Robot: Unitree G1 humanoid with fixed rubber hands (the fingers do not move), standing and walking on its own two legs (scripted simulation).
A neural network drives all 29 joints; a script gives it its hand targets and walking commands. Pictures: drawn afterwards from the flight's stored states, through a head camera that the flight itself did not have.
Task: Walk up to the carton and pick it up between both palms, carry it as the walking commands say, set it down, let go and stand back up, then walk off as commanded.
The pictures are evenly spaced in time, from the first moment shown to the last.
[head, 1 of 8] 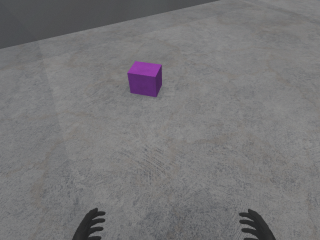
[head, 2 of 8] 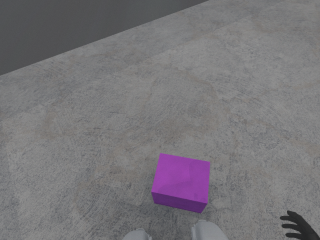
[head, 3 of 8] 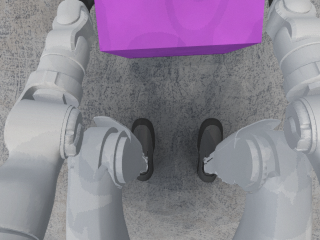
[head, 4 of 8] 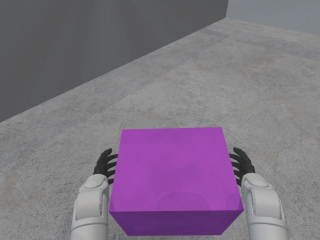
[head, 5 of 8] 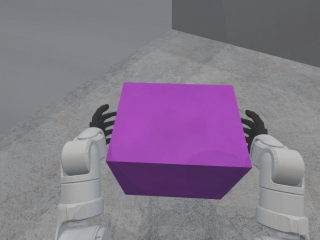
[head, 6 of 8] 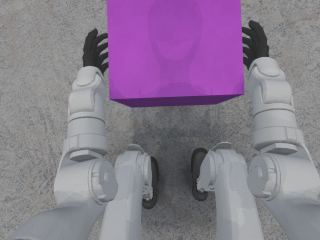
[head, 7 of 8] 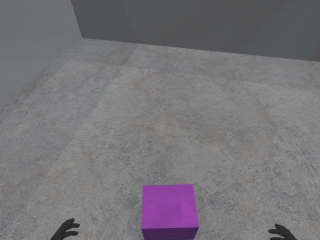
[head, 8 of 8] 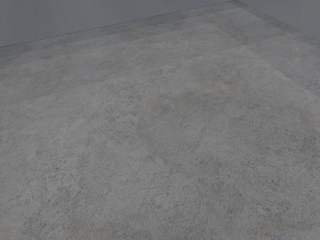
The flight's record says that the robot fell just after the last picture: no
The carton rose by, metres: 0.71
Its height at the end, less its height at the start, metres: +0.00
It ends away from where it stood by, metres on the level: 0.34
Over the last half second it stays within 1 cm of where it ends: yes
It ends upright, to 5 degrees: yes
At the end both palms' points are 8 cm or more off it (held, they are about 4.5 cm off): yes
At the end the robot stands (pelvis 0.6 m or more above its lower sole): yes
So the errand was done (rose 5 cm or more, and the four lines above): yes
